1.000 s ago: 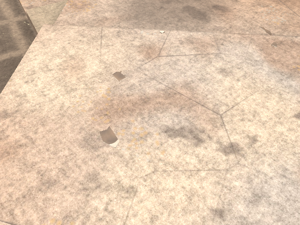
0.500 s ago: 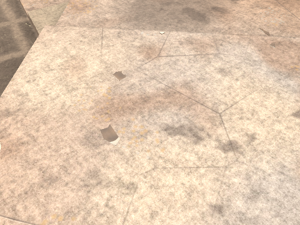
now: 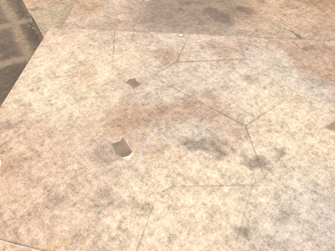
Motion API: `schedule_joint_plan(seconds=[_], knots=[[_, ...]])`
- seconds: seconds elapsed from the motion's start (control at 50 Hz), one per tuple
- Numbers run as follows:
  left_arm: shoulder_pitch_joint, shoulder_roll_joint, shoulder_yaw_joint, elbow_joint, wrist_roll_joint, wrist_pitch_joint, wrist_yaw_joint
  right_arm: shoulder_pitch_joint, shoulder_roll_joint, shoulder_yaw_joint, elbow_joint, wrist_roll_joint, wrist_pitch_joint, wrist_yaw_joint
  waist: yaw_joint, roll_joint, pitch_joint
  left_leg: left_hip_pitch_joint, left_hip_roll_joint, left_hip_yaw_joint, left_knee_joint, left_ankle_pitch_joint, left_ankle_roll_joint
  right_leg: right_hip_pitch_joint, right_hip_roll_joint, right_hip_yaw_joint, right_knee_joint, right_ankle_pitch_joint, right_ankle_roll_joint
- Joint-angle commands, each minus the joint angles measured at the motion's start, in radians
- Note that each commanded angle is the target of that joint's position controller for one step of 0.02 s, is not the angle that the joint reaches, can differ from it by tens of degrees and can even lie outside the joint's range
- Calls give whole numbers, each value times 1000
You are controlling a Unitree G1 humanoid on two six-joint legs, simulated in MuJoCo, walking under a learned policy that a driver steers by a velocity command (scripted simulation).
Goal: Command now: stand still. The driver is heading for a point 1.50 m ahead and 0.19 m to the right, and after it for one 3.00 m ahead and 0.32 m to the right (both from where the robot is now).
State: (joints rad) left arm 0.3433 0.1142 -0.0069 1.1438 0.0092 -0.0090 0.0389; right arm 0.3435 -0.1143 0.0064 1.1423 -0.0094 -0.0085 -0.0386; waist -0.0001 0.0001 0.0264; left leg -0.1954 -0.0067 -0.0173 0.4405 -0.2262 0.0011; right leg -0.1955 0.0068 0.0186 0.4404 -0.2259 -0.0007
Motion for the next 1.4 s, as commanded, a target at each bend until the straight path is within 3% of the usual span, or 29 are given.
schedule_joint_plan(seconds=[0.02, 0.56, 0.58, 0.62, 0.66, 0.7, 0.78, 0.84, 0.86, 0.88, 0.9, 0.92, 0.94, 0.96, 0.98, 1.0, 1.02, 1.04, 1.1, 1.18, 1.22, 1.26, 1.28, 1.3, 1.32, 1.34, 1.36, 1.38, 1.4], knots=[[87, 65, 9, -3, 0, -3, 2, 87, -65, -9, -3, 0, -3, -2, 0, 1, 70, -38, 76, -72, -91, 33, 32, -38, -76, 71, -90, 35, -32], [89, 62, 13, -6, 0, -6, 2, 89, -62, -13, -5, 0, -6, -2, 0, 1, 69, -27, 78, -69, -88, 58, 31, -27, -78, 68, -87, 60, -31], [97, 57, 11, -3, 1, -5, 2, 97, -57, -11, -2, -1, -5, -2, 0, 1, 48, -19, 71, -68, -99, -16, 32, -19, -70, 67, -98, -13, -32], [96, 82, 23, -12, 3, 2, 0, 96, -83, -23, -11, -3, 2, 0, 0, 2, 71, -53, 40, -61, -85, -240, 49, -53, -39, 59, -82, -237, -49], [92, 92, 31, -32, 8, 9, -6, 92, -94, -31, -32, -8, 10, 6, 0, 3, 131, -123, 30, -77, -69, -464, 79, -126, -27, 72, -64, -460, -78], [89, 76, 30, -50, 9, 4, -9, 93, -80, -31, -48, -8, 5, 9, -2, 5, 168, -149, 44, -110, -57, -488, 96, -158, -37, 100, -45, -479, -93], [63, 84, 39, -91, 8, -25, -21, 122, -110, -47, -67, -5, -20, 16, -17, 36, 120, -73, 83, -203, -88, -465, 136, -175, -29, 109, 9, -393, -105], [-10, 52, 34, -141, 16, -55, -35, 209, -162, -70, -43, -2, -31, 15, -53, 155, 133, 60, 198, -391, -217, -524, 206, -282, 34, -15, 180, -240, -84], [-25, 55, 34, -156, 22, -66, -39, 214, -174, -77, -41, -2, -32, 16, -51, 163, 152, 58, 237, -433, -237, -508, 227, -290, 28, -49, 195, -206, -86], [-20, 58, 36, -162, 22, -77, -43, 203, -176, -80, -46, -2, -34, 18, -39, 147, 165, 10, 244, -436, -227, -472, 235, -242, 20, -54, 165, -204, -92], [39, 53, 37, -150, 16, -88, -46, 160, -177, -82, -57, -3, -37, 19, 2, 145, 170, -60, 229, -403, -180, -398, 226, -139, 18, -49, 101, -200, -100], [160, 58, 42, -112, 8, -98, -46, 71, -162, -80, -87, 0, -41, 19, 72, 107, 156, -176, 177, -319, -102, -309, 192, 34, 10, -10, 21, -187, -111], [315, 108, 59, -65, 3, -105, -39, -68, -123, -68, -144, 8, -56, 22, 159, -47, 155, -355, 61, -137, 113, -170, 132, 230, -82, 184, -114, -242, -146], [455, 235, 97, -12, 2, -102, -31, -105, -76, -60, -194, 2, -78, 33, 183, -328, 130, -589, -64, 70, 452, -185, 80, 463, -280, 495, -225, -77, -214], [452, 198, 91, -11, 9, -89, -28, -133, -143, -73, -195, -36, -82, 36, 160, -193, 154, -697, -13, 58, 612, -287, 88, 470, -355, 522, -182, 166, -231], [392, 169, 80, -34, 21, -84, -30, -123, -125, -73, -188, -36, -84, 42, 124, -89, 134, -695, 20, 36, 683, -252, 91, 450, -335, 447, -156, 274, -232], [328, 156, 73, -53, 31, -82, -31, -124, -106, -70, -188, -22, -88, 50, 93, -56, 114, -681, 39, 33, 711, -200, 90, 420, -312, 388, -165, 318, -226], [290, 142, 64, -63, 31, -83, -29, -144, -106, -72, -200, -14, -86, 58, 71, -54, 111, -673, 52, 36, 702, -165, 89, 392, -289, 332, -186, 343, -218], [252, 121, 46, -62, 13, -96, -24, -200, -88, -67, -236, -18, -64, 72, 35, -97, 109, -616, 32, 92, 612, -64, 77, 317, -214, 192, -236, 473, -186], [188, 144, 35, -70, 5, -110, -17, -328, -64, -45, -301, -11, -51, 81, 6, -116, 135, -361, -16, 153, 259, 74, 88, 133, -161, 65, -276, 602, -160], [196, 175, 38, -64, -1, -119, -17, -276, -112, -59, -291, -7, -45, 68, -25, -140, 81, -168, -64, 183, 212, 103, 116, 116, -186, 47, -203, 852, -154], [178, 199, 42, -63, -3, -118, -14, -76, -168, -86, -225, -4, -51, 52, -122, -114, -31, 56, -92, 161, 141, 145, 148, 141, -181, 18, 43, 981, -126], [170, 209, 43, -66, -3, -114, -15, 50, -193, -100, -178, -10, -53, 43, -175, -100, -92, 207, -67, 135, 89, 142, 160, 90, -153, 2, 231, 882, -113], [194, 168, 34, -80, 1, -108, -22, 166, -265, -120, -156, -35, -57, 36, -200, -7, -169, 370, 124, -75, 51, -70, 192, -59, -97, -30, 522, 534, -110], [324, 30, 15, -92, -18, -98, -29, 160, -331, -126, -171, -55, -59, 47, -96, 183, -267, 505, 417, -583, -59, -138, 322, -306, 56, -29, 917, -289, -88], [245, 132, 39, -106, -6, -91, -34, 85, -299, -124, -171, -7, -52, 56, -102, 105, -212, 398, 395, -728, -221, -335, 345, -404, 37, 47, 987, -210, -104], [133, 161, 48, -149, 4, -89, -39, -38, -235, -103, -194, 3, -57, 56, -56, 61, -47, 245, 367, -565, -250, -361, 310, -445, -27, 38, 942, -99, -113], [83, 154, 49, -157, 12, -92, -42, -86, -185, -90, -198, 2, -69, 60, -38, 7, 13, 125, 321, -455, -274, -217, 285, -408, -56, 33, 885, -46, -115], [85, 139, 51, -152, 17, -85, -45, -85, -161, -80, -188, -4, -80, 58, -6, -5, 29, 57, 278, -359, -280, -89, 258, -356, -79, 36, 840, -31, -111]])
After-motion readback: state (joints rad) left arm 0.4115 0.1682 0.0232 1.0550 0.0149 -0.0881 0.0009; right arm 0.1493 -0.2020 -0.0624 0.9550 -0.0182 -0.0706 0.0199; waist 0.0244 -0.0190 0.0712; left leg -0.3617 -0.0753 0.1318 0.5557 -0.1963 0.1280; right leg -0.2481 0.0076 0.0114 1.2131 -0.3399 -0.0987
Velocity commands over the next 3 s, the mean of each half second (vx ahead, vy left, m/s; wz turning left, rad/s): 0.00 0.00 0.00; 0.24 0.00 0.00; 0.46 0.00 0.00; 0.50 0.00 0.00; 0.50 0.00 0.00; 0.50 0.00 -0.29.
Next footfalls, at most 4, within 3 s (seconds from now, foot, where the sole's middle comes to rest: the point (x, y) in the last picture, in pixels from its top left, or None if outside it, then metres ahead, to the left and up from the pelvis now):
1.30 left None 0.42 0.05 -0.78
1.86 right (199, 201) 0.74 -0.11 -0.78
2.42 left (162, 146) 1.05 0.06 -0.78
2.98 right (193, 108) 1.32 -0.11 -0.78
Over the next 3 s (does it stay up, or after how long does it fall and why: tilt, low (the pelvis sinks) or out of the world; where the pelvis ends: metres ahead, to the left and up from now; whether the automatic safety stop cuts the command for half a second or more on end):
stays up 1.20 -0.04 -0.02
